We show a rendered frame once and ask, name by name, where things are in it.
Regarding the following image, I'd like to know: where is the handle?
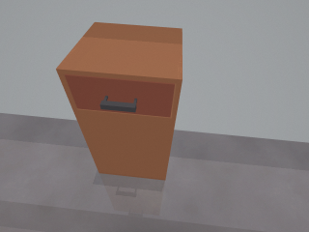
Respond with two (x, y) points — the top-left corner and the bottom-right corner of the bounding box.
(99, 96), (137, 113)

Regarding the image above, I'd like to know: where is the cabinet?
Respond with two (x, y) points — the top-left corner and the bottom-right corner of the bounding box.
(56, 22), (183, 181)

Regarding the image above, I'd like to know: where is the drawer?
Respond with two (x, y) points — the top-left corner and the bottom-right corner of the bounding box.
(65, 74), (175, 118)

